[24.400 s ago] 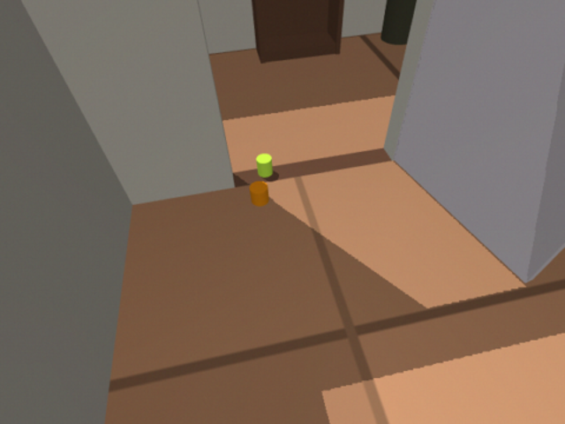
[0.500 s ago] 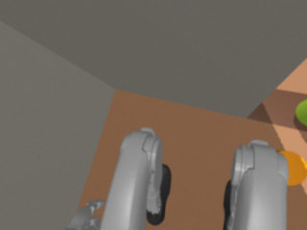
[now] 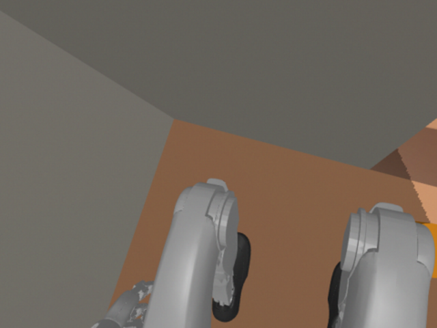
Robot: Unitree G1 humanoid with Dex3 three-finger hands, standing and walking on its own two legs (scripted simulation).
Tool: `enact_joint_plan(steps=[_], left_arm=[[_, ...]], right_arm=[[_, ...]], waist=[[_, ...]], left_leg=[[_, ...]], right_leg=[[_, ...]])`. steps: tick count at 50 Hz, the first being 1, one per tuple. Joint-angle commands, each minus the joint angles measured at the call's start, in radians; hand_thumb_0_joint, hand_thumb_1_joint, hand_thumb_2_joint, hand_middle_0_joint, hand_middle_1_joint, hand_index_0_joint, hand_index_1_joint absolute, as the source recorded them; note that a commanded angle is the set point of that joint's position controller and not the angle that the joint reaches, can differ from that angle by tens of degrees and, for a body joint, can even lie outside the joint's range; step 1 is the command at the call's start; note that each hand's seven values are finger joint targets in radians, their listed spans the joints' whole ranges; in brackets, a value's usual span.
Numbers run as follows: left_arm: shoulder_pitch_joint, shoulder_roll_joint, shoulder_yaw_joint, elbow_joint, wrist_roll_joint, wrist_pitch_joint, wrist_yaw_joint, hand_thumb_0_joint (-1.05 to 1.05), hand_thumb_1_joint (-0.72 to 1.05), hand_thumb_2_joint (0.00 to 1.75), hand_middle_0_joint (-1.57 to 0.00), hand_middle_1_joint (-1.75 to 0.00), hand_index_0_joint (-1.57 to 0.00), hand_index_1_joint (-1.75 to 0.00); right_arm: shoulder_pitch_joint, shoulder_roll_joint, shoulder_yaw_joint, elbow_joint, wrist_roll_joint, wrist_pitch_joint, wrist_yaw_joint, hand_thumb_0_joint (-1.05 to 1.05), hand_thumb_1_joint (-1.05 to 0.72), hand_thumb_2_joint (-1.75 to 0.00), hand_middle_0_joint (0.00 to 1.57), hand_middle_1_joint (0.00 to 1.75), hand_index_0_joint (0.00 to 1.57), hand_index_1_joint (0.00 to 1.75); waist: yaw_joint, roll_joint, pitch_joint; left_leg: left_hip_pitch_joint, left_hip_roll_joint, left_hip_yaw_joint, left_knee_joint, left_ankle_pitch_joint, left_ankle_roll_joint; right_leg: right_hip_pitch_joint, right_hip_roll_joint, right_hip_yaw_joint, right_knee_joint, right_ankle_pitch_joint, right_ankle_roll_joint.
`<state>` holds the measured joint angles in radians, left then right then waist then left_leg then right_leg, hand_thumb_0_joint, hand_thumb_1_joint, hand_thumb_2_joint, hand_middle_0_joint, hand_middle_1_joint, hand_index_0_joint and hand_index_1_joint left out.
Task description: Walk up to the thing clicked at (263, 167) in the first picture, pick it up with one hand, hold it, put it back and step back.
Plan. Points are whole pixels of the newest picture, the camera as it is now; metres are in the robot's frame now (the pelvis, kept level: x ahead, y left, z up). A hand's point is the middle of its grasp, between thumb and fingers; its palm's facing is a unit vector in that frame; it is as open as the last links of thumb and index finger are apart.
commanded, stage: rest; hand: right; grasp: from above
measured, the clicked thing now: out of the picture +0.40 -0.37 -0.25
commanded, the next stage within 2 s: open in 0.10 s
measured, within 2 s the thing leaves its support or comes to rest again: neither
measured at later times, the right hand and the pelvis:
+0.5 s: hand out of the picture +0.38 -0.37 -0.21, palm faces -0.46 +0.15 -0.87, open 11.5 cm; pelvis +0.00 +0.00 -0.01, yaw +1 degrees
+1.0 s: hand out of the picture +0.39 -0.37 -0.21, palm faces -0.47 +0.15 -0.87, open 13.8 cm; pelvis +0.00 +0.00 +0.00, yaw +1 degrees
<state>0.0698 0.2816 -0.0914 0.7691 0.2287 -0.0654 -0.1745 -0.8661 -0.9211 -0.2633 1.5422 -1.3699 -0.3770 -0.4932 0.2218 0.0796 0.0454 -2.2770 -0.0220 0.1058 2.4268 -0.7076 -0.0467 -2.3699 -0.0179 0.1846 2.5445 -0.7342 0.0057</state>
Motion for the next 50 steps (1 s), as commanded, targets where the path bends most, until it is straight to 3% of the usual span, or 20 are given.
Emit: enact_joint_plan(steps=[1, 2, 6, 10, 11, 12, 14, 18, 19, 21, 22, 24, 27, 28, 31, 34, 38, 40, 47, 50], left_arm=[[0.19, 0.273, 0.078, 0.012, 0.003, 0.006, 0.015, 0.0, 0.89, 0.89, -0.2, -0.3, -0.2, -0.3], [0.186, 0.275, 0.079, 0.013, 0.003, 0.005, 0.016, 0.0, 0.89, 0.89, -0.2, -0.3, -0.2, -0.3], [0.174, 0.282, 0.068, 0.009, 0.009, 0.001, 0.014, 0.0, 0.89, 0.89, -0.2, -0.3, -0.2, -0.3], [0.164, 0.283, 0.057, 0.01, 0.014, -0.005, 0.012, 0.0, 0.89, 0.89, -0.2, -0.3, -0.2, -0.3], [0.169, 0.287, 0.056, 0.007, 0.017, -0.009, 0.01, 0.0, 0.88, 0.89, -0.2, -0.3, -0.2, -0.3], [0.166, 0.289, 0.054, 0.011, 0.013, -0.009, 0.013, 0.0, 0.88, 0.89, -0.2, -0.3, -0.2, -0.3], [0.155, 0.286, 0.049, 0.006, 0.014, -0.011, 0.014, 0.0, 0.88, 0.89, -0.2, -0.3, -0.2, -0.3], [0.158, 0.289, 0.041, 0.004, 0.02, -0.022, 0.007, 0.0, 0.88, 0.89, -0.2, -0.3, -0.2, -0.3], [0.156, 0.293, 0.045, 0.005, 0.014, -0.022, 0.012, 0.0, 0.88, 0.89, -0.2, -0.3, -0.2, -0.3], [0.151, 0.294, 0.041, 0.0, 0.019, -0.023, 0.011, 0.0, 0.88, 0.89, -0.2, -0.3, -0.2, -0.3], [0.151, 0.291, 0.039, -0.001, 0.025, -0.026, 0.009, 0.0, 0.88, 0.89, -0.2, -0.3, -0.2, -0.3], [0.147, 0.296, 0.039, -0.001, 0.026, -0.032, 0.005, 0.0, 0.88, 0.89, -0.2, -0.3, -0.2, -0.3], [0.151, 0.292, 0.038, -0.004, 0.025, -0.038, 0.003, 0.0, 0.88, 0.89, -0.2, -0.3, -0.2, -0.3], [0.15, 0.291, 0.04, -0.001, 0.024, -0.037, 0.004, 0.0, 0.88, 0.89, -0.2, -0.3, -0.2, -0.3], [0.159, 0.29, 0.037, -0.001, 0.024, -0.039, -0.001, 0.0, 0.88, 0.89, -0.2, -0.3, -0.2, -0.3], [0.159, 0.294, 0.043, -0.006, 0.019, -0.037, -0.003, 0.0, 0.88, 0.89, -0.2, -0.3, -0.2, -0.3], [0.163, 0.291, 0.041, -0.007, 0.019, -0.04, -0.012, 0.0, 0.88, 0.89, -0.2, -0.3, -0.2, -0.3], [0.159, 0.301, 0.045, -0.019, 0.012, -0.036, -0.011, 0.0, 0.88, 0.89, -0.2, -0.3, -0.2, -0.3], [0.162, 0.292, 0.04, -0.014, 0.008, -0.026, -0.012, 0.0, 0.88, 0.89, -0.2, -0.3, -0.2, -0.3], [0.161, 0.289, 0.037, -0.012, 0.009, -0.024, -0.012, 0.0, 0.88, 0.89, -0.2, -0.3, -0.2, -0.3]], right_arm=[[-0.258, -0.298, -0.016, -0.097, 0.038, -0.008, -0.051, 0.0, -0.58, -0.98, 0.89, 0.89, 0.91, 0.86], [-0.236, -0.301, -0.015, -0.079, 0.038, -0.008, -0.051, 0.0, -0.55, -0.94, 0.86, 0.88, 0.89, 0.85], [-0.259, -0.316, -0.004, -0.085, 0.023, -0.01, -0.058, 0.0, -0.52, -0.97, 0.85, 0.87, 0.87, 0.85], [-0.258, -0.294, 0.03, -0.02, 0.01, -0.01, -0.064, 0.0, -0.51, -0.96, 0.82, 0.9, 0.85, 0.87], [-0.279, -0.302, 0.024, -0.014, 0.01, -0.011, -0.067, 0.0, -0.43, -0.99, 0.74, 0.89, 0.77, 0.87], [-0.275, -0.315, 0.011, -0.048, 0.012, -0.011, -0.071, 0.0, -0.35, -0.96, 0.66, 0.89, 0.69, 0.87], [-0.263, -0.322, 0.012, -0.025, 0.017, -0.006, -0.079, 0.0, -0.19, -0.91, 0.54, 0.89, 0.57, 0.86], [-0.295, -0.327, 0.025, -0.02, 0.005, -0.003, -0.083, 0.0, 0.1, -0.86, 0.36, 0.88, 0.38, 0.85], [-0.281, -0.334, 0.011, -0.029, 0.011, -0.002, -0.088, 0.0, 0.14, -0.84, 0.32, 0.89, 0.35, 0.85], [-0.274, -0.34, -0.003, -0.041, 0.017, -0.002, -0.098, 0.0, 0.21, -0.88, 0.27, 0.9, 0.29, 0.87], [-0.275, -0.323, 0.016, -0.022, 0.006, 0.002, -0.097, 0.0, 0.24, -0.91, 0.25, 0.93, 0.27, 0.91], [-0.295, -0.33, 0.016, -0.021, 0.006, 0.004, -0.099, 0.0, 0.29, -0.92, 0.21, 0.94, 0.23, 0.92], [-0.287, -0.319, 0.029, -0.027, 0.01, 0.014, -0.091, 0.0, 0.36, -0.98, 0.18, 0.97, 0.18, 0.96], [-0.271, -0.33, 0.009, -0.05, 0.013, 0.015, -0.096, 0.0, 0.38, -0.98, 0.15, 0.98, 0.16, 0.97], [-0.246, -0.313, 0.022, -0.029, 0.019, 0.029, -0.09, 0.0, 0.46, -1.02, 0.1, 1.01, 0.1, 1.01], [-0.248, -0.322, 0.008, -0.069, 0.038, 0.033, -0.08, 0.0, 0.5, -1.0, 0.06, 1.02, 0.07, 1.01], [-0.239, -0.302, 0.03, -0.052, 0.043, 0.041, -0.059, 0.0, 0.51, -1.01, 0.05, 1.03, 0.06, 1.03], [-0.23, -0.336, -0.001, -0.079, 0.048, 0.037, -0.057, 0.0, 0.5, -1.01, 0.06, 1.04, 0.06, 1.03], [-0.234, -0.298, 0.025, -0.105, 0.057, 0.027, -0.039, 0.0, 0.49, -1.0, 0.05, 1.03, 0.06, 1.02], [-0.233, -0.291, 0.034, -0.076, 0.056, 0.019, -0.037, 0.0, 0.48, -1.01, 0.05, 1.05, 0.06, 1.04]], waist=[[0.004, -0.369, -0.664], [-0.009, -0.347, -0.67], [-0.006, -0.389, -0.677], [0.018, -0.365, -0.616], [0.031, -0.353, -0.618], [0.009, -0.364, -0.637], [0.004, -0.373, -0.628], [0.03, -0.362, -0.61], [0.012, -0.362, -0.613], [0.007, -0.395, -0.64], [0.026, -0.402, -0.628], [0.029, -0.391, -0.605], [0.028, -0.41, -0.616], [0.009, -0.431, -0.646], [0.015, -0.413, -0.639], [0.007, -0.432, -0.662], [0.019, -0.437, -0.648], [0.001, -0.429, -0.667], [0.009, -0.417, -0.678], [0.015, -0.4, -0.633]], left_leg=[[0.308, -0.039, 0.081, -0.222, 0.255, 0.067], [0.311, -0.04, 0.077, -0.226, 0.246, 0.067], [0.294, -0.042, 0.093, -0.204, 0.245, 0.071], [0.263, -0.043, 0.098, -0.2, 0.221, 0.069], [0.269, -0.044, 0.102, -0.2, 0.23, 0.067], [0.275, -0.044, 0.101, -0.204, 0.232, 0.067], [0.282, -0.045, 0.093, -0.209, 0.228, 0.068], [0.278, -0.046, 0.096, -0.208, 0.216, 0.067], [0.276, -0.046, 0.099, -0.212, 0.214, 0.066], [0.282, -0.045, 0.108, -0.198, 0.217, 0.067], [0.261, -0.044, 0.113, -0.186, 0.212, 0.068], [0.247, -0.044, 0.117, -0.19, 0.196, 0.069], [0.253, -0.044, 0.112, -0.192, 0.21, 0.067], [0.269, -0.045, 0.111, -0.194, 0.22, 0.068], [0.28, -0.045, 0.109, -0.193, 0.245, 0.068], [0.285, -0.043, 0.109, -0.189, 0.269, 0.067], [0.277, -0.041, 0.111, -0.181, 0.27, 0.07], [0.295, -0.04, 0.11, -0.19, 0.264, 0.073], [0.31, -0.042, 0.102, -0.2, 0.283, 0.07], [0.301, -0.043, 0.1, -0.21, 0.259, 0.07]], right_leg=[[0.488, 0.01, -0.109, -0.247, 0.244, -0.029], [0.475, 0.007, -0.106, -0.244, 0.235, -0.03], [0.517, 0.007, -0.096, -0.252, 0.246, -0.024], [0.487, 0.008, -0.094, -0.244, 0.21, -0.025], [0.485, 0.006, -0.092, -0.238, 0.216, -0.026], [0.496, 0.008, -0.093, -0.246, 0.222, -0.025], [0.476, 0.007, -0.097, -0.243, 0.213, -0.026], [0.457, 0.007, -0.095, -0.238, 0.193, -0.028], [0.47, 0.008, -0.095, -0.247, 0.196, -0.027], [0.5, 0.008, -0.091, -0.258, 0.204, -0.02], [0.509, 0.007, -0.089, -0.257, 0.199, -0.018], [0.48, 0.008, -0.089, -0.253, 0.175, -0.02], [0.493, 0.007, -0.091, -0.251, 0.187, -0.02], [0.509, 0.008, -0.091, -0.262, 0.204, -0.017], [0.503, 0.008, -0.091, -0.254, 0.227, -0.02], [0.523, 0.008, -0.089, -0.259, 0.258, -0.017], [0.534, 0.007, -0.087, -0.259, 0.26, -0.015], [0.524, 0.008, -0.085, -0.269, 0.255, -0.015], [0.53, 0.009, -0.09, -0.263, 0.276, -0.019], [0.497, 0.008, -0.092, -0.259, 0.242, -0.021]])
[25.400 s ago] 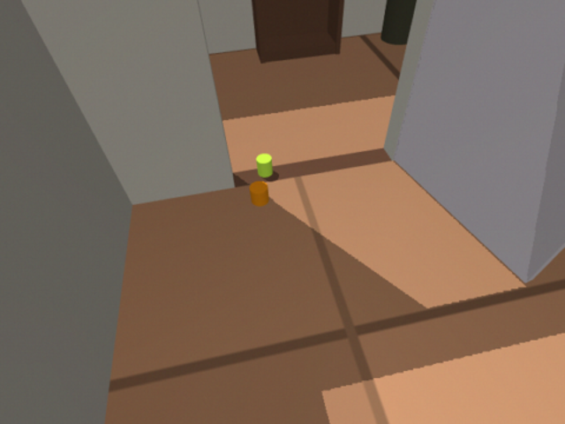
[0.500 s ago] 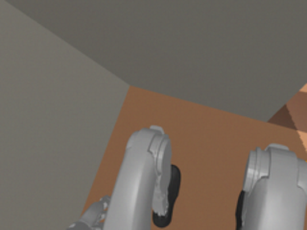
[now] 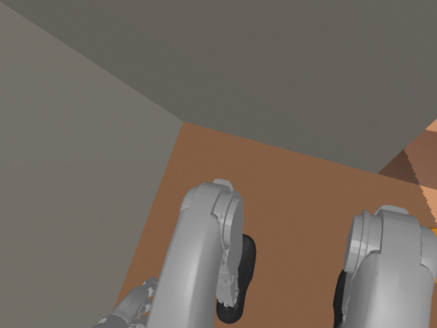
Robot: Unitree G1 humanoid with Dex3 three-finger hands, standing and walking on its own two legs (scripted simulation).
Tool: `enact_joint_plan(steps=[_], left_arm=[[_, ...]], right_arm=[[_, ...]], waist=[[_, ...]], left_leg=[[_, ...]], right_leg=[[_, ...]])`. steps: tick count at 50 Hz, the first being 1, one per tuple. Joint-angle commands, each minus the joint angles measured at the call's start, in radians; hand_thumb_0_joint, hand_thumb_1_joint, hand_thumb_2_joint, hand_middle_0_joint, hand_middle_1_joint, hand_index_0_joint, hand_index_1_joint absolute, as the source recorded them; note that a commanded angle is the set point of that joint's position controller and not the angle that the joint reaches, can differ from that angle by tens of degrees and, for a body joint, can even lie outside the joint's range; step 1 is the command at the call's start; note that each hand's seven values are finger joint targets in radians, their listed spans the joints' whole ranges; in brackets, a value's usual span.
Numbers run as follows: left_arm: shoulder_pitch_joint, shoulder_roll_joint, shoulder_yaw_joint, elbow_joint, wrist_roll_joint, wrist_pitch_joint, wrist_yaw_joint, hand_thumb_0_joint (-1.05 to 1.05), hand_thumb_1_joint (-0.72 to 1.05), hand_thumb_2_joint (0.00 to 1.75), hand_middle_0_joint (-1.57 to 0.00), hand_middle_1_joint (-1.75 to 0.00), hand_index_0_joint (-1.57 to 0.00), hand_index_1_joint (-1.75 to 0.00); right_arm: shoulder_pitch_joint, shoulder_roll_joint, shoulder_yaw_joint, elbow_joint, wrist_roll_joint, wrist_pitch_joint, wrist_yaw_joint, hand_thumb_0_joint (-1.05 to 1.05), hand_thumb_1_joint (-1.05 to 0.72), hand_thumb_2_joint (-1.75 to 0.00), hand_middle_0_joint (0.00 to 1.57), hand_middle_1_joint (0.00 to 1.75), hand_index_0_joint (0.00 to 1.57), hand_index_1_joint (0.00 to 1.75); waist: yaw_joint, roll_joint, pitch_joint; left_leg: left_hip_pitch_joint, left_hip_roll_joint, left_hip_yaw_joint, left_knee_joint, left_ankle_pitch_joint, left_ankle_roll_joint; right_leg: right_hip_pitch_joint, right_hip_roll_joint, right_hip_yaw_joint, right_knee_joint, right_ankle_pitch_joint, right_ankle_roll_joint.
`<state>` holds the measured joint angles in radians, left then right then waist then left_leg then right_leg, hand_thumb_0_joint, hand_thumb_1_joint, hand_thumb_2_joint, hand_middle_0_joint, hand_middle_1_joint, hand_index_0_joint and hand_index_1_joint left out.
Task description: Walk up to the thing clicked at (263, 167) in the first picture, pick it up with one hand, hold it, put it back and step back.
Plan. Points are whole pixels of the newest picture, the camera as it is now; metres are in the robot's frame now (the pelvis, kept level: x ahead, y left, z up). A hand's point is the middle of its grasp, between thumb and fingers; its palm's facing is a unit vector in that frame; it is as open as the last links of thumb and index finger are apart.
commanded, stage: open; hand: right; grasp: from above
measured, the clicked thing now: out of the picture +0.39 -0.37 -0.25
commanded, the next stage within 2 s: withdraw in 0.12 s
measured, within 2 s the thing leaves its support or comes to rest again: neither
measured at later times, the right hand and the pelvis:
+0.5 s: hand out of the picture +0.40 -0.39 -0.16, palm faces -0.33 +0.10 -0.94, open 14.1 cm; pelvis +0.00 +0.00 +0.00, yaw -1 degrees
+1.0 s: hand out of the picture +0.34 -0.38 -0.06, palm faces -0.54 +0.17 -0.82, open 14.0 cm; pelvis -0.02 +0.00 +0.08, yaw -4 degrees
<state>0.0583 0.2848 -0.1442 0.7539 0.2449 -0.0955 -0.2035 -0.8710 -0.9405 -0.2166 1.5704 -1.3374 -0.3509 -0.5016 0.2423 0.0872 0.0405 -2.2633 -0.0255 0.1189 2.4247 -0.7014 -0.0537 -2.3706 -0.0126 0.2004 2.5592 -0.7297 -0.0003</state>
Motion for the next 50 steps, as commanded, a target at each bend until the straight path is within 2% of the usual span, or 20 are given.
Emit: enact_joint_plan(steps=[1, 5, 7, 8, 13, 15, 18, 19, 20, 25, 29, 31, 35, 39, 42, 44, 45, 47, 49, 50], left_arm=[[0.172, 0.292, 0.092, -0.001, -0.009, 0.009, 0.02, 0.0, 0.88, 0.89, -0.2, -0.3, -0.2, -0.3], [0.158, 0.298, 0.086, -0.014, -0.005, 0.002, 0.019, 0.0, 0.88, 0.89, -0.2, -0.3, -0.2, -0.3], [0.155, 0.297, 0.083, -0.015, -0.004, -0.001, 0.019, 0.0, 0.88, 0.89, -0.2, -0.3, -0.2, -0.3], [0.16, 0.305, 0.088, -0.015, -0.001, 0.002, 0.022, 0.0, 0.88, 0.89, -0.2, -0.3, -0.2, -0.3], [0.155, 0.297, 0.073, -0.004, 0.007, -0.009, 0.02, 0.0, 0.89, 0.89, -0.2, -0.3, -0.2, -0.3], [0.153, 0.303, 0.077, -0.013, 0.006, -0.009, 0.025, 0.0, 0.89, 0.89, -0.2, -0.3, -0.2, -0.3], [0.157, 0.293, 0.099, -0.015, -0.002, -0.005, 0.021, 0.0, 0.89, 0.9, -0.2, -0.3, -0.2, -0.3], [0.149, 0.296, 0.111, -0.023, -0.006, -0.004, 0.019, 0.0, 0.89, 0.9, -0.2, -0.3, -0.2, -0.3], [0.142, 0.295, 0.123, -0.026, -0.019, 0.0, 0.02, 0.0, 0.9, 0.9, -0.2, -0.3, -0.2, -0.3], [0.172, 0.274, 0.194, -0.038, -0.079, 0.029, 0.021, 0.0, 0.9, 0.9, -0.2, -0.3, -0.2, -0.3], [0.246, 0.262, 0.232, -0.03, -0.118, 0.062, 0.029, 0.0, 0.9, 0.9, -0.2, -0.3, -0.2, -0.3], [0.263, 0.252, 0.238, -0.042, -0.138, 0.08, 0.04, 0.0, 0.9, 0.9, -0.2, -0.3, -0.2, -0.3], [0.262, 0.25, 0.222, -0.065, -0.17, 0.099, 0.08, 0.0, 0.9, 0.9, -0.2, -0.3, -0.2, -0.3], [0.238, 0.239, 0.191, -0.089, -0.18, 0.107, 0.112, 0.0, 0.9, 0.9, -0.2, -0.3, -0.2, -0.3], [0.215, 0.224, 0.181, -0.091, -0.171, 0.106, 0.129, 0.0, 0.9, 0.9, -0.2, -0.3, -0.2, -0.3], [0.193, 0.212, 0.178, -0.093, -0.164, 0.107, 0.134, 0.0, 0.9, 0.9, -0.2, -0.3, -0.2, -0.3], [0.178, 0.208, 0.169, -0.096, -0.159, 0.11, 0.133, 0.0, 0.9, 0.9, -0.2, -0.3, -0.2, -0.3], [0.137, 0.214, 0.154, -0.085, -0.141, 0.121, 0.127, 0.0, 0.9, 0.9, -0.2, -0.3, -0.2, -0.3], [0.122, 0.222, 0.129, -0.081, -0.119, 0.135, 0.117, 0.0, 0.9, 0.9, -0.2, -0.3, -0.2, -0.3], [0.109, 0.232, 0.125, -0.082, -0.111, 0.142, 0.111, 0.0, 0.9, 0.9, -0.2, -0.3, -0.2, -0.3]], right_arm=[[-0.239, -0.289, -0.03, -0.126, 0.019, -0.013, -0.032, 0.0, 0.48, -1.02, 0.06, 1.05, 0.07, 1.04], [-0.247, -0.276, -0.014, -0.075, 0.017, -0.019, -0.034, 0.0, 0.46, -0.99, 0.05, 1.07, 0.07, 1.04], [-0.259, -0.289, -0.011, -0.074, 0.007, -0.025, -0.038, 0.0, 0.46, -0.99, 0.05, 1.07, 0.07, 1.04], [-0.236, -0.31, -0.041, -0.082, 0.005, -0.027, -0.045, 0.0, 0.45, -0.99, 0.05, 1.07, 0.07, 1.04], [-0.278, -0.303, -0.016, -0.068, -0.003, -0.029, -0.06, 0.0, 0.5, -0.96, 0.04, 1.02, 0.08, 0.98], [-0.268, -0.35, -0.067, -0.123, 0.002, -0.025, -0.078, 0.0, 0.5, -0.96, 0.05, 1.01, 0.08, 0.98], [-0.223, -0.377, -0.099, -0.233, 0.0, -0.001, -0.085, 0.0, 0.5, -0.96, 0.05, 1.0, 0.08, 0.97], [-0.204, -0.37, -0.104, -0.272, 0.014, 0.014, -0.079, 0.0, 0.51, -0.97, 0.05, 1.0, 0.08, 0.98], [-0.205, -0.379, -0.124, -0.336, 0.028, 0.025, -0.073, 0.0, 0.52, -0.97, 0.05, 1.0, 0.07, 0.97], [-0.201, -0.329, -0.102, -0.53, 0.096, 0.095, 0.026, 0.0, 0.53, -0.99, 0.06, 1.0, 0.07, 0.99], [-0.231, -0.205, 0.002, -0.536, 0.132, 0.143, 0.176, 0.0, 0.53, -1.0, 0.06, 1.01, 0.07, 1.0], [-0.16, -0.123, 0.067, -0.514, 0.166, 0.159, 0.261, 0.0, 0.53, -1.01, 0.06, 1.02, 0.07, 1.01], [-0.084, -0.063, 0.14, -0.52, 0.241, 0.176, 0.405, 0.0, 0.52, -1.01, 0.06, 1.03, 0.07, 1.02], [-0.047, -0.082, 0.118, -0.542, 0.307, 0.121, 0.496, 0.0, 0.52, -1.01, 0.07, 1.03, 0.07, 1.02], [-0.079, -0.147, 0.054, -0.593, 0.304, 0.008, 0.509, 0.0, 0.52, -1.01, 0.07, 1.02, 0.08, 1.01], [-0.131, -0.211, 0.002, -0.623, 0.269, -0.079, 0.481, 0.0, 0.53, -1.01, 0.09, 1.01, 0.08, 1.02], [-0.136, -0.238, -0.021, -0.609, 0.24, -0.117, 0.453, 0.0, 0.52, -1.0, 0.1, 1.0, 0.09, 1.0], [-0.152, -0.237, -0.023, -0.524, 0.179, -0.175, 0.383, 0.0, 0.53, -1.0, 0.1, 1.0, 0.09, 1.0], [-0.18, -0.237, -0.017, -0.414, 0.115, -0.202, 0.292, 0.0, 0.56, -1.02, 0.07, 1.02, 0.07, 1.02], [-0.196, -0.243, -0.026, -0.381, 0.09, -0.204, 0.24, 0.0, 0.55, -1.01, 0.06, 1.02, 0.06, 1.01]], waist=[[-0.008, -0.41, -0.646], [0.016, -0.399, -0.611], [0.016, -0.408, -0.614], [0.003, -0.406, -0.64], [0.018, -0.421, -0.594], [-0.015, -0.451, -0.666], [-0.066, -0.551, -0.768], [-0.07, -0.575, -0.782], [-0.098, -0.609, -0.82], [-0.129, -0.576, -0.888], [-0.086, -0.454, -0.83], [-0.074, -0.338, -0.77], [-0.065, -0.203, -0.676], [-0.08, -0.102, -0.605], [-0.114, -0.184, -0.641], [-0.136, -0.263, -0.722], [-0.135, -0.31, -0.71], [-0.119, -0.33, -0.67], [-0.088, -0.301, -0.608], [-0.089, -0.313, -0.593]], left_leg=[[0.295, -0.037, 0.091, -0.207, 0.252, 0.077], [0.258, -0.037, 0.103, -0.197, 0.225, 0.075], [0.266, -0.039, 0.098, -0.195, 0.227, 0.076], [0.293, -0.039, 0.098, -0.204, 0.246, 0.073], [0.254, -0.04, 0.101, -0.196, 0.209, 0.074], [0.287, -0.04, 0.099, -0.2, 0.23, 0.076], [0.3, -0.036, 0.087, -0.178, 0.266, 0.086], [0.301, -0.033, 0.085, -0.175, 0.286, 0.086], [0.29, -0.028, 0.084, -0.165, 0.293, 0.092], [0.318, -0.017, 0.04, -0.254, 0.285, 0.093], [0.348, -0.011, 0.023, -0.346, 0.245, 0.087], [0.374, -0.016, 0.014, -0.401, 0.217, 0.086], [0.452, -0.014, 0.001, -0.473, 0.197, 0.083], [0.51, -0.009, -0.024, -0.523, 0.168, 0.091], [0.479, -0.004, -0.035, -0.501, 0.166, 0.102], [0.446, -0.007, -0.036, -0.466, 0.174, 0.102], [0.421, -0.005, -0.028, -0.443, 0.18, 0.099], [0.357, -0.011, -0.01, -0.409, 0.164, 0.098], [0.333, -0.016, -0.001, -0.406, 0.142, 0.094], [0.299, -0.012, 0.007, -0.394, 0.114, 0.095]], right_leg=[[0.504, 0.005, -0.106, -0.281, 0.243, -0.015], [0.511, 0.003, -0.098, -0.282, 0.217, -0.013], [0.506, 0.002, -0.1, -0.274, 0.213, -0.013], [0.521, 0.002, -0.101, -0.279, 0.235, -0.014], [0.507, 0.0, -0.104, -0.273, 0.19, -0.011], [0.538, 0.003, -0.107, -0.283, 0.217, -0.009], [0.613, 0.004, -0.12, -0.303, 0.275, 0.004], [0.64, 0.004, -0.125, -0.305, 0.306, 0.005], [0.66, 0.007, -0.125, -0.326, 0.323, 0.01], [0.67, 0.009, -0.149, -0.388, 0.296, -0.004], [0.653, 0.01, -0.139, -0.451, 0.241, -0.02], [0.615, 0.011, -0.135, -0.472, 0.2, -0.034], [0.58, 0.013, -0.13, -0.521, 0.172, -0.047], [0.501, 0.022, -0.146, -0.52, 0.158, -0.063], [0.553, 0.02, -0.149, -0.517, 0.184, -0.045], [0.622, 0.016, -0.143, -0.52, 0.199, -0.034], [0.634, 0.014, -0.139, -0.524, 0.208, -0.024], [0.632, 0.009, -0.128, -0.514, 0.19, -0.017], [0.581, 0.015, -0.14, -0.487, 0.165, -0.022], [0.581, 0.017, -0.135, -0.491, 0.139, -0.02]])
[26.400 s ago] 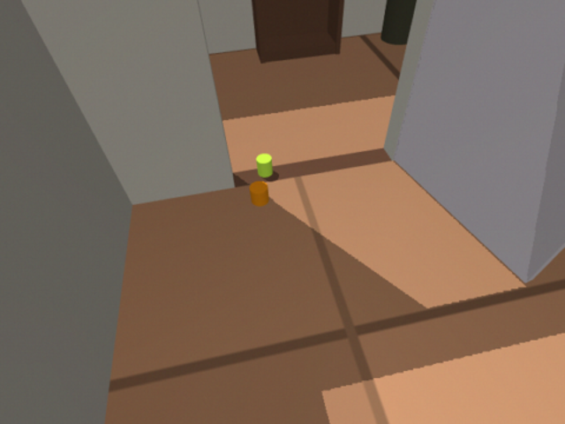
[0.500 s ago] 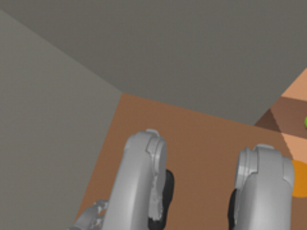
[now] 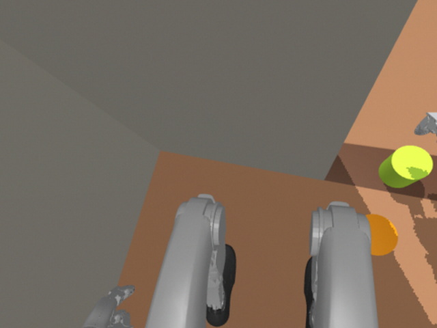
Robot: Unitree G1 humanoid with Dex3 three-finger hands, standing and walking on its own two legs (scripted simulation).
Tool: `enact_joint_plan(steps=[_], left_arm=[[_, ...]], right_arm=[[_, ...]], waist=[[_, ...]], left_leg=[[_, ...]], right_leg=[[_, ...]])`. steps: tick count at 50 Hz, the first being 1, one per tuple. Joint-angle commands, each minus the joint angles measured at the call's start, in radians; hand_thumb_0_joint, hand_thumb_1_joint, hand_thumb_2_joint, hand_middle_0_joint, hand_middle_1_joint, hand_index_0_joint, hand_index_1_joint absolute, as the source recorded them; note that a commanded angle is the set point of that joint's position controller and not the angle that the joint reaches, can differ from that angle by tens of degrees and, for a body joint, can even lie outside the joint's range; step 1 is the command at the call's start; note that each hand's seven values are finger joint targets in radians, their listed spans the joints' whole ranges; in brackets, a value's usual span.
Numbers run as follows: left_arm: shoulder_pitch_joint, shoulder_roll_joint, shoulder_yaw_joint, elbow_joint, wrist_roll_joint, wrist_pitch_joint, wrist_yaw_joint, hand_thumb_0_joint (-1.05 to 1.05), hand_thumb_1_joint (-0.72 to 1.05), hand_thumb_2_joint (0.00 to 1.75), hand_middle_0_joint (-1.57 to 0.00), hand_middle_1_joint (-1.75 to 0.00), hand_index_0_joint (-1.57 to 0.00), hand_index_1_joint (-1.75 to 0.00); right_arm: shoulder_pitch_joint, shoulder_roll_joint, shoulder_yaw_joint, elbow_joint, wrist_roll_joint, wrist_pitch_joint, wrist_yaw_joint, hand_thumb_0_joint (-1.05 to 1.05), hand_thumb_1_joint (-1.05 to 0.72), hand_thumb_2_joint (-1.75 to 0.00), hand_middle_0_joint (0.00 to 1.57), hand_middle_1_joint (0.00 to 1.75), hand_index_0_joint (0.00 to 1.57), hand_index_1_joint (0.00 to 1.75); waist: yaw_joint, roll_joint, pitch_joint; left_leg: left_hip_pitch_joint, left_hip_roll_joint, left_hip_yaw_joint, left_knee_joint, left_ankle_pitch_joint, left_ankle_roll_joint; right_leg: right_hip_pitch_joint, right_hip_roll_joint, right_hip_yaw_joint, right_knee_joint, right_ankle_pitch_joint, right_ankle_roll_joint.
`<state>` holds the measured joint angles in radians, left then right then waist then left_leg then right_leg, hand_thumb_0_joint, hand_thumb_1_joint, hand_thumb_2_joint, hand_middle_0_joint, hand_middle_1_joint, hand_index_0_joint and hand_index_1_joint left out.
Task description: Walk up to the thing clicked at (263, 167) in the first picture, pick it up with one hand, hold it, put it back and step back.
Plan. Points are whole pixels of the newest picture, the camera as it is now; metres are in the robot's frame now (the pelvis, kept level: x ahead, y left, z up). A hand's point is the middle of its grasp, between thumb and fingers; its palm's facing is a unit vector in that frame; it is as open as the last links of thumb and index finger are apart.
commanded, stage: withdraw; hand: right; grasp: from above
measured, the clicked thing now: (403, 167) +0.44 -0.34 -0.32
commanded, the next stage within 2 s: home in 0.16 s
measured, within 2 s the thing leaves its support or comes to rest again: neither
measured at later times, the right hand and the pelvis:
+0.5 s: hand out of the picture +0.47 -0.38 -0.12, palm faces -0.39 +0.05 -0.92, open 13.3 cm; pelvis +0.01 -0.01 -0.01, yaw +1 degrees
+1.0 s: hand out of the picture +0.26 -0.28 +0.08, palm faces -0.15 +0.79 -0.59, open 7.6 cm; pelvis +0.02 +0.00 +0.18, yaw -5 degrees
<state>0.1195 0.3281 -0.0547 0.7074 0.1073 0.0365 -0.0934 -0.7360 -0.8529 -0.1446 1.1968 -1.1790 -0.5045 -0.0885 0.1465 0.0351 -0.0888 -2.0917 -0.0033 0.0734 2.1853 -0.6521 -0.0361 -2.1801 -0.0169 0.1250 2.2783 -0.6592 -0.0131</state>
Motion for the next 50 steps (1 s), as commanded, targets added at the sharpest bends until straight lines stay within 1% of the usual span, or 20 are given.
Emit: enact_joint_plan(steps=[1, 4, 8, 11, 12, 13, 14, 17, 20, 22, 24, 27, 30, 31, 33, 36, 39, 42, 43, 50], left_arm=[[0.049, 0.196, 0.03, -0.035, 0.033, 0.014, -0.004, 0.0, 0.9, 0.9, -0.2, -0.3, -0.2, -0.3], [0.067, 0.225, 0.03, 0.0, 0.05, 0.011, -0.009, 0.0, 0.9, 0.9, -0.2, -0.3, -0.2, -0.3], [0.092, 0.228, 0.046, 0.027, 0.063, -0.006, -0.008, 0.0, 0.9, 0.9, -0.2, -0.3, -0.2, -0.3], [0.117, 0.23, 0.062, 0.039, 0.063, -0.025, -0.006, 0.0, 0.89, 0.89, -0.2, -0.3, -0.2, -0.3], [0.128, 0.227, 0.069, 0.041, 0.061, -0.033, -0.007, 0.0, 0.9, 0.9, -0.2, -0.3, -0.2, -0.3], [0.14, 0.223, 0.073, 0.041, 0.06, -0.04, -0.009, 0.0, 0.89, 0.89, -0.2, -0.3, -0.2, -0.3], [0.158, 0.218, 0.074, 0.041, 0.056, -0.046, -0.012, 0.0, 0.9, 0.89, -0.2, -0.3, -0.2, -0.3], [0.195, 0.212, 0.095, 0.013, 0.037, -0.054, -0.017, 0.0, 0.89, 0.89, -0.2, -0.3, -0.2, -0.3], [0.225, 0.215, 0.13, -0.034, 0.003, -0.037, -0.026, 0.0, 0.89, 0.89, -0.2, -0.3, -0.2, -0.3], [0.249, 0.214, 0.145, -0.07, -0.023, -0.02, -0.025, 0.0, 0.89, 0.9, -0.2, -0.3, -0.2, -0.3], [0.242, 0.207, 0.136, -0.095, -0.042, -0.003, -0.023, 0.0, 0.89, 0.9, -0.2, -0.3, -0.2, -0.3], [0.207, 0.174, 0.13, -0.11, -0.066, 0.008, -0.003, 0.0, 0.9, 0.9, -0.2, -0.3, -0.2, -0.3], [0.183, 0.156, 0.128, -0.114, -0.08, 0.005, 0.017, 0.0, 0.9, 0.9, -0.2, -0.3, -0.2, -0.3], [0.173, 0.151, 0.134, -0.119, -0.085, 0.001, 0.023, 0.0, 0.9, 0.9, -0.2, -0.3, -0.2, -0.3], [0.158, 0.142, 0.144, -0.135, -0.093, -0.005, 0.034, 0.0, 0.9, 0.9, -0.2, -0.3, -0.2, -0.3], [0.115, 0.125, 0.145, -0.162, -0.107, -0.022, 0.05, 0.0, 0.9, 0.9, -0.2, -0.3, -0.2, -0.3], [0.085, 0.113, 0.147, -0.184, -0.116, -0.045, 0.064, 0.0, 0.9, 0.9, -0.2, -0.3, -0.2, -0.3], [0.057, 0.115, 0.149, -0.218, -0.127, -0.069, 0.076, 0.0, 0.9, 0.9, -0.2, -0.3, -0.2, -0.3], [0.045, 0.111, 0.149, -0.227, -0.132, -0.079, 0.081, 0.0, 0.9, 0.9, -0.2, -0.3, -0.2, -0.3], [-0.001, 0.084, 0.114, -0.257, -0.143, -0.15, 0.135, 0.0, 0.9, 0.9, -0.2, -0.3, -0.2, -0.3]], right_arm=[[-0.348, -0.329, -0.087, 0.042, -0.098, -0.043, -0.218, 0.0, 0.54, -1.0, 0.05, 1.02, 0.06, 1.01], [-0.476, -0.38, -0.09, 0.069, -0.175, -0.019, -0.318, 0.0, 0.54, -1.0, 0.06, 1.03, 0.07, 1.01], [-0.612, -0.435, -0.083, 0.088, -0.208, 0.049, -0.377, 0.0, 0.54, -1.0, 0.06, 1.02, 0.07, 1.0], [-0.686, -0.443, -0.084, 0.091, -0.198, 0.11, -0.39, 0.0, 0.54, -0.91, 0.14, 0.93, 0.15, 0.91], [-0.688, -0.431, -0.078, 0.109, -0.192, 0.132, -0.386, 0.0, 0.51, -0.97, 0.07, 1.0, 0.09, 0.98], [-0.692, -0.42, -0.075, 0.113, -0.18, 0.152, -0.375, 0.0, 0.51, -0.9, 0.15, 0.92, 0.17, 0.9], [-0.688, -0.41, -0.066, 0.111, -0.17, 0.172, -0.36, 0.0, 0.49, -0.96, 0.07, 1.0, 0.1, 0.98], [-0.575, -0.394, -0.062, 0.033, -0.127, 0.232, -0.291, 0.0, 0.49, -0.9, 0.17, 0.92, 0.19, 0.89], [-0.406, -0.361, -0.07, -0.116, -0.036, 0.287, -0.182, 0.0, 0.3, -0.95, 0.23, 0.74, 0.21, 0.76], [-0.279, -0.362, -0.104, -0.242, 0.037, 0.319, -0.102, 0.0, 0.14, -0.94, 0.23, 0.67, 0.2, 0.69], [-0.07, -0.314, -0.133, -0.302, 0.145, 0.365, -0.029, 0.0, -0.02, -0.91, 0.21, 0.57, 0.2, 0.58], [-0.022, -0.241, -0.134, -0.604, 0.316, 0.402, 0.071, 0.0, -0.26, -0.86, 0.2, 0.46, 0.19, 0.47], [0.159, -0.13, -0.117, -0.667, 0.448, 0.431, 0.135, 0.0, -0.5, -0.85, 0.2, 0.38, 0.19, 0.38], [0.152, -0.128, -0.126, -0.747, 0.484, 0.429, 0.147, 0.0, -0.58, -0.85, 0.19, 0.35, 0.19, 0.35], [0.194, -0.122, -0.145, -0.844, 0.533, 0.427, 0.156, 0.0, -0.74, -0.83, 0.19, 0.28, 0.19, 0.28], [0.306, -0.007, -0.102, -0.889, 0.614, 0.438, 0.146, 0.0, -0.9, -0.9, 0.2, 0.3, 0.2, 0.3], [0.42, 0.095, -0.065, -0.889, 0.687, 0.477, 0.117, 0.0, -0.9, -0.9, 0.2, 0.3, 0.2, 0.3], [0.449, 0.097, -0.063, -1.044, 0.745, 0.529, 0.096, 0.0, -0.9, -0.9, 0.2, 0.3, 0.2, 0.3], [0.48, 0.143, -0.033, -1.071, 0.765, 0.548, 0.093, 0.0, -0.9, -0.9, 0.2, 0.3, 0.2, 0.3], [0.643, 0.255, -0.011, -1.178, 0.93, 0.644, 0.047, 0.0, -0.9, -0.9, 0.2, 0.3, 0.2, 0.3]], waist=[[0.015, -0.282, -0.447], [0.039, -0.387, -0.521], [0.052, -0.451, -0.617], [0.062, -0.492, -0.651], [0.067, -0.493, -0.646], [0.071, -0.498, -0.644], [0.073, -0.489, -0.65], [0.024, -0.498, -0.732], [-0.03, -0.465, -0.824], [-0.055, -0.409, -0.879], [-0.063, -0.301, -0.828], [-0.071, -0.263, -0.844], [-0.07, -0.174, -0.746], [-0.073, -0.187, -0.757], [-0.094, -0.229, -0.776], [-0.094, -0.226, -0.663], [-0.085, -0.195, -0.527], [-0.098, -0.252, -0.556], [-0.084, -0.238, -0.534], [-0.065, -0.214, -0.428]], left_leg=[[0.101, -0.035, 0.06, -0.143, 0.045, 0.08], [0.052, -0.029, 0.085, -0.104, 0.05, 0.079], [0.032, -0.025, 0.084, -0.081, 0.038, 0.071], [-0.012, -0.019, 0.097, -0.057, 0.038, 0.062], [-0.025, -0.019, 0.099, -0.054, 0.038, 0.062], [-0.025, -0.017, 0.097, -0.059, 0.041, 0.061], [-0.011, -0.018, 0.097, -0.07, 0.043, 0.062], [0.085, -0.016, 0.077, -0.11, 0.1, 0.071], [0.2, -0.012, 0.067, -0.151, 0.177, 0.072], [0.278, -0.017, 0.059, -0.184, 0.236, 0.067], [0.351, -0.02, 0.049, -0.23, 0.276, 0.054], [0.459, -0.032, 0.033, -0.294, 0.334, 0.056], [0.547, -0.032, 0.02, -0.374, 0.347, 0.061], [0.552, -0.029, 0.015, -0.392, 0.328, 0.064], [0.578, -0.024, 0.005, -0.434, 0.297, 0.069], [0.572, -0.015, 0.002, -0.501, 0.192, 0.069], [0.604, -0.018, -0.001, -0.597, 0.098, 0.066], [0.69, -0.017, -0.009, -0.68, 0.052, 0.061], [0.703, -0.015, -0.013, -0.71, 0.043, 0.06], [0.826, -0.011, -0.036, -0.862, 0.026, 0.053]], right_leg=[[0.399, 0.022, -0.057, -0.216, 0.047, -0.003], [0.485, 0.025, -0.049, -0.217, 0.043, 0.007], [0.514, 0.026, -0.055, -0.193, 0.023, 0.006], [0.524, 0.025, -0.039, -0.198, 0.0, 0.003], [0.525, 0.022, -0.034, -0.204, -0.015, 0.004], [0.527, 0.023, -0.032, -0.205, -0.014, 0.001], [0.513, 0.022, -0.031, -0.212, -0.023, 0.0], [0.549, 0.028, -0.051, -0.225, 0.057, -0.004], [0.641, 0.029, -0.042, -0.283, 0.18, -0.001], [0.708, 0.025, -0.037, -0.306, 0.283, -0.003], [0.69, 0.028, -0.03, -0.329, 0.333, -0.012], [0.692, 0.021, -0.037, -0.374, 0.39, -0.021], [0.643, 0.017, -0.062, -0.41, 0.374, -0.028], [0.665, 0.014, -0.058, -0.431, 0.355, -0.026], [0.743, 0.006, -0.059, -0.481, 0.334, -0.02], [0.771, -0.004, -0.044, -0.597, 0.182, -0.014], [0.8, -0.013, -0.03, -0.717, 0.048, -0.013], [0.917, -0.017, -0.013, -0.828, -0.026, -0.008], [0.941, -0.016, -0.013, -0.851, -0.038, -0.006], [1.097, -0.003, 0.015, -1.005, -0.085, -0.003]])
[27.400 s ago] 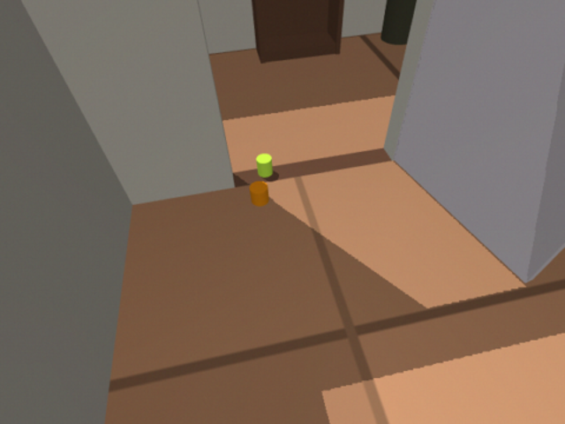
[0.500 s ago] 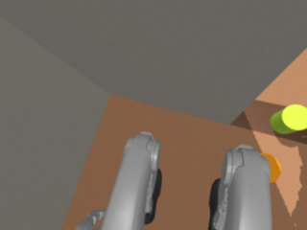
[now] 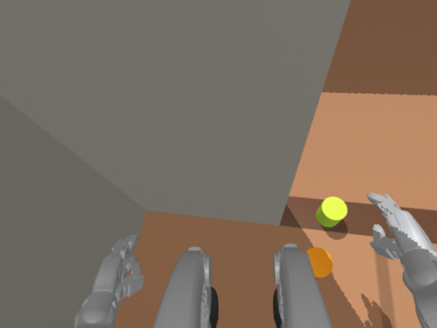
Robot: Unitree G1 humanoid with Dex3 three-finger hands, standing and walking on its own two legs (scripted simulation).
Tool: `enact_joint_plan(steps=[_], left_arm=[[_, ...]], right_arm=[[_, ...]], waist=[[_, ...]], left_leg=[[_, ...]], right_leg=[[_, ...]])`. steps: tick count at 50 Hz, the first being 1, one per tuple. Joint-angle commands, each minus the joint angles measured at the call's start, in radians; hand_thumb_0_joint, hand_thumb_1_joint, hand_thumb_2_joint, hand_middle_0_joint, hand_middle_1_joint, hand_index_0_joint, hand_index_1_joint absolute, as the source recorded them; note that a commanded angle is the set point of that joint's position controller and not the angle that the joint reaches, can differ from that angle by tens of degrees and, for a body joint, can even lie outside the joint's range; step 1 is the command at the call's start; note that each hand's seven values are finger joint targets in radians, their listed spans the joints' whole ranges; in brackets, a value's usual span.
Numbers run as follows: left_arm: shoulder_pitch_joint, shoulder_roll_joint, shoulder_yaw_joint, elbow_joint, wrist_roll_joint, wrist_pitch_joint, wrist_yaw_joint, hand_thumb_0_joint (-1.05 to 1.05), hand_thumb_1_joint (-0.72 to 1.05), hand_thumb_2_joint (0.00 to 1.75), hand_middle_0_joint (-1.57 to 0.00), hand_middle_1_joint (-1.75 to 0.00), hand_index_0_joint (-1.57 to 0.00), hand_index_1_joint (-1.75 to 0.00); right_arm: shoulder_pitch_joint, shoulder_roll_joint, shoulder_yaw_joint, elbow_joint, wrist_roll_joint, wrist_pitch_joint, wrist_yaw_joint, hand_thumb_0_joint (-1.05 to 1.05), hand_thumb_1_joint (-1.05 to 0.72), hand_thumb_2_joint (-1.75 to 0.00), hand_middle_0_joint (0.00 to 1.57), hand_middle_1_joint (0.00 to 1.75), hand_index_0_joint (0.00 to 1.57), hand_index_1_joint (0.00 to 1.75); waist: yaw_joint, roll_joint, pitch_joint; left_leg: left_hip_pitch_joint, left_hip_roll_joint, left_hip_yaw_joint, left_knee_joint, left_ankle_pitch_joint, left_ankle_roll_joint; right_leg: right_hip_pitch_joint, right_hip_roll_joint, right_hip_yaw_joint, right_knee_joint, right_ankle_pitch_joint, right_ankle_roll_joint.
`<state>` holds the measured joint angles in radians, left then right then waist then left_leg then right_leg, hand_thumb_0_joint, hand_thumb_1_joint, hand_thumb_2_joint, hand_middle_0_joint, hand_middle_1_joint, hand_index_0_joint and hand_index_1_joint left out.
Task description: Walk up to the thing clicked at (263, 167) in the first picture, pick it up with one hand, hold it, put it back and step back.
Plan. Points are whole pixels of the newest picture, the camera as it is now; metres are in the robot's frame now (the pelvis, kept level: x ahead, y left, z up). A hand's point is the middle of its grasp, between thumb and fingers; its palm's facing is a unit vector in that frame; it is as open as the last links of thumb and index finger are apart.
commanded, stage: home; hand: right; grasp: from above
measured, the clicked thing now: (330, 212) +0.45 -0.31 -0.51
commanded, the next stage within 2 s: none
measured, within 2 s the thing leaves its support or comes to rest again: neither
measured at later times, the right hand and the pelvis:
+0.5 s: hand (390, 247) +0.24 -0.18 +0.10, palm faces +0.09 +0.97 -0.20, open 7.4 cm; pelvis +0.07 +0.00 +0.15, yaw -3 degrees
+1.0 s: hand (392, 257) +0.23 -0.18 +0.11, palm faces +0.10 +0.97 -0.20, open 7.4 cm; pelvis +0.08 +0.01 +0.16, yaw -3 degrees
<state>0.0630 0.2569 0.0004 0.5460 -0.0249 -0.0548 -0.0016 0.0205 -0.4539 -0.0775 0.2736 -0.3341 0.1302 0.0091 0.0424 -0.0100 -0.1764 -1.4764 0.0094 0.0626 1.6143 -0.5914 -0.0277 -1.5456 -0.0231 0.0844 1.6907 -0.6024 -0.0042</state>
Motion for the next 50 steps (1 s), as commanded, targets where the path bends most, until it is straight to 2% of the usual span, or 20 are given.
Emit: enact_joint_plan(steps=[1, 2, 3, 4, 7, 9, 13, 17, 18, 22, 26, 28, 32, 34, 38, 43, 47, 50], left_arm=[[0.058, 0.151, 0.054, -0.098, -0.012, -0.067, 0.049, 0.0, 0.9, 0.9, -0.2, -0.3, -0.2, -0.3], [0.059, 0.147, 0.051, -0.104, -0.013, -0.074, 0.056, 0.0, 0.9, 0.9, -0.2, -0.3, -0.2, -0.3], [0.063, 0.141, 0.049, -0.114, -0.014, -0.081, 0.062, 0.0, 0.9, 0.9, -0.2, -0.3, -0.2, -0.3], [0.07, 0.133, 0.043, -0.12, -0.016, -0.086, 0.068, 0.0, 0.9, 0.9, -0.2, -0.3, -0.2, -0.3], [0.095, 0.116, 0.031, -0.13, -0.018, -0.1, 0.092, 0.0, 0.9, 0.9, -0.2, -0.3, -0.2, -0.3], [0.111, 0.099, 0.019, -0.132, -0.017, -0.11, 0.111, 0.0, 0.9, 0.9, -0.2, -0.3, -0.2, -0.3], [0.145, 0.083, 0.004, -0.147, -0.018, -0.13, 0.148, 0.0, 0.9, 0.9, -0.2, -0.3, -0.2, -0.3], [0.175, 0.068, -0.004, -0.16, -0.013, -0.156, 0.177, 0.0, 0.9, 0.9, -0.2, -0.3, -0.2, -0.3], [0.182, 0.064, -0.003, -0.17, -0.012, -0.162, 0.182, 0.0, 0.9, 0.9, -0.2, -0.3, -0.2, -0.3], [0.185, 0.06, -0.003, -0.184, -0.004, -0.185, 0.195, 0.0, 0.9, 0.9, -0.2, -0.3, -0.2, -0.3], [0.194, 0.066, 0.009, -0.191, 0.003, -0.199, 0.197, 0.0, 0.9, 0.9, -0.2, -0.3, -0.2, -0.3], [0.186, 0.071, 0.015, -0.198, 0.006, -0.204, 0.196, 0.0, 0.9, 0.9, -0.2, -0.3, -0.2, -0.3], [0.181, 0.077, 0.018, -0.184, 0.013, -0.219, 0.195, 0.0, 0.9, 0.9, -0.2, -0.3, -0.2, -0.3], [0.172, 0.083, 0.019, -0.181, 0.015, -0.225, 0.193, 0.0, 0.9, 0.9, -0.2, -0.3, -0.2, -0.3], [0.168, 0.081, 0.018, -0.178, 0.017, -0.235, 0.19, 0.0, 0.9, 0.9, -0.2, -0.3, -0.2, -0.3], [0.152, 0.082, 0.013, -0.168, 0.021, -0.24, 0.19, 0.0, 0.9, 0.9, -0.2, -0.3, -0.2, -0.3], [0.153, 0.081, 0.015, -0.164, 0.023, -0.241, 0.191, 0.0, 0.9, 0.9, -0.2, -0.3, -0.2, -0.3], [0.146, 0.082, 0.011, -0.166, 0.02, -0.24, 0.193, 0.0, 0.9, 0.9, -0.2, -0.3, -0.2, -0.3]], right_arm=[[-0.087, -0.133, -0.077, -0.268, 0.106, 0.026, -0.055, 0.0, -0.9, -0.9, 0.2, 0.3, 0.2, 0.3], [-0.07, -0.118, -0.07, -0.279, 0.13, 0.042, -0.058, 0.0, -0.9, -0.9, 0.2, 0.3, 0.2, 0.3], [-0.042, -0.11, -0.071, -0.305, 0.157, 0.06, -0.062, 0.0, -0.9, -0.9, 0.2, 0.3, 0.2, 0.3], [0.011, -0.079, -0.055, -0.314, 0.182, 0.079, -0.064, 0.0, -0.9, -0.9, 0.2, 0.3, 0.2, 0.3], [0.124, -0.049, -0.06, -0.363, 0.238, 0.138, -0.075, 0.0, -0.9, -0.9, 0.2, 0.3, 0.2, 0.3], [0.177, -0.009, -0.042, -0.392, 0.271, 0.175, -0.081, 0.0, -0.9, -0.9, 0.2, 0.3, 0.2, 0.3], [0.275, 0.046, -0.046, -0.468, 0.34, 0.239, -0.087, 0.0, -0.9, -0.9, 0.2, 0.3, 0.2, 0.3], [0.379, 0.102, -0.038, -0.514, 0.383, 0.279, -0.084, 0.0, -0.9, -0.9, 0.2, 0.3, 0.2, 0.3], [0.402, 0.103, -0.044, -0.549, 0.392, 0.286, -0.082, 0.0, -0.9, -0.9, 0.2, 0.3, 0.2, 0.3], [0.473, 0.128, -0.033, -0.602, 0.405, 0.305, -0.072, 0.0, -0.9, -0.9, 0.2, 0.3, 0.2, 0.3], [0.519, 0.147, -0.017, -0.601, 0.394, 0.307, -0.056, 0.0, -0.9, -0.9, 0.2, 0.3, 0.2, 0.3], [0.514, 0.138, -0.022, -0.609, 0.388, 0.303, -0.048, 0.0, -0.9, -0.9, 0.2, 0.3, 0.2, 0.3], [0.467, 0.143, -0.01, -0.581, 0.382, 0.292, -0.034, 0.0, -0.9, -0.9, 0.2, 0.3, 0.2, 0.3], [0.44, 0.133, -0.01, -0.587, 0.379, 0.284, -0.029, 0.0, -0.9, -0.9, 0.2, 0.3, 0.2, 0.3], [0.46, 0.133, -0.014, -0.603, 0.377, 0.276, -0.029, 0.0, -0.9, -0.9, 0.2, 0.3, 0.2, 0.3], [0.446, 0.135, -0.008, -0.597, 0.378, 0.27, -0.032, 0.0, -0.9, -0.9, 0.2, 0.3, 0.2, 0.3], [0.449, 0.132, -0.007, -0.603, 0.377, 0.268, -0.033, 0.0, -0.9, -0.9, 0.2, 0.3, 0.2, 0.3], [0.452, 0.128, -0.013, -0.587, 0.38, 0.272, -0.036, 0.0, -0.9, -0.9, 0.2, 0.3, 0.2, 0.3]], waist=[[0.03, -0.178, -0.333], [0.039, -0.176, -0.319], [0.032, -0.167, -0.314], [0.038, -0.157, -0.301], [0.027, -0.136, -0.309], [0.036, -0.102, -0.274], [0.033, -0.082, -0.235], [0.026, -0.07, -0.161], [0.011, -0.082, -0.158], [0.007, -0.062, -0.126], [0.008, -0.027, -0.083], [0.004, -0.028, -0.06], [0.015, -0.015, -0.034], [0.014, -0.044, -0.026], [0.0, -0.064, -0.058], [-0.001, -0.057, -0.05], [0.005, -0.057, -0.075], [-0.001, -0.041, -0.058]], left_leg=[[0.236, -0.021, -0.026, -0.308, -0.021, 0.044], [0.257, -0.023, -0.027, -0.334, -0.016, 0.043], [0.299, -0.023, -0.029, -0.367, -0.008, 0.043], [0.333, -0.024, -0.028, -0.392, 0.007, 0.042], [0.463, -0.026, -0.027, -0.478, 0.088, 0.044], [0.549, -0.027, -0.03, -0.538, 0.141, 0.042], [0.688, -0.031, -0.026, -0.64, 0.237, 0.039], [0.771, -0.035, -0.012, -0.723, 0.286, 0.037], [0.796, -0.034, -0.009, -0.742, 0.306, 0.037], [0.846, -0.043, 0.009, -0.779, 0.35, 0.035], [0.871, -0.042, 0.015, -0.812, 0.366, 0.032], [0.869, -0.04, 0.015, -0.823, 0.346, 0.03], [0.864, -0.036, 0.013, -0.831, 0.328, 0.026], [0.853, -0.036, 0.015, -0.828, 0.304, 0.026], [0.874, -0.034, 0.015, -0.818, 0.328, 0.029], [0.873, -0.037, 0.017, -0.823, 0.302, 0.028], [0.876, -0.036, 0.012, -0.814, 0.33, 0.027], [0.878, -0.035, 0.011, -0.827, 0.319, 0.025]], right_leg=[[0.5, 0.001, 0.061, -0.446, -0.13, -0.009], [0.52, 0.002, 0.061, -0.467, -0.126, -0.009], [0.547, 0.004, 0.057, -0.489, -0.111, -0.009], [0.572, 0.004, 0.059, -0.514, -0.091, -0.007], [0.657, 0.011, 0.04, -0.566, 0.027, -0.001], [0.679, 0.014, 0.021, -0.593, 0.103, -0.002], [0.771, 0.017, -0.004, -0.661, 0.226, -0.003], [0.844, 0.018, -0.013, -0.743, 0.284, -0.002], [0.865, 0.02, -0.02, -0.757, 0.308, -0.002], [0.91, 0.019, -0.03, -0.79, 0.366, -0.004], [0.93, 0.023, -0.04, -0.817, 0.382, -0.009], [0.932, 0.024, -0.044, -0.828, 0.363, -0.01], [0.938, 0.026, -0.052, -0.832, 0.343, -0.012], [0.945, 0.024, -0.049, -0.846, 0.321, -0.008], [0.969, 0.024, -0.048, -0.843, 0.351, -0.004], [0.96, 0.024, -0.042, -0.852, 0.32, -0.003], [0.966, 0.024, -0.045, -0.838, 0.349, -0.003], [0.957, 0.025, -0.047, -0.84, 0.332, -0.008]])
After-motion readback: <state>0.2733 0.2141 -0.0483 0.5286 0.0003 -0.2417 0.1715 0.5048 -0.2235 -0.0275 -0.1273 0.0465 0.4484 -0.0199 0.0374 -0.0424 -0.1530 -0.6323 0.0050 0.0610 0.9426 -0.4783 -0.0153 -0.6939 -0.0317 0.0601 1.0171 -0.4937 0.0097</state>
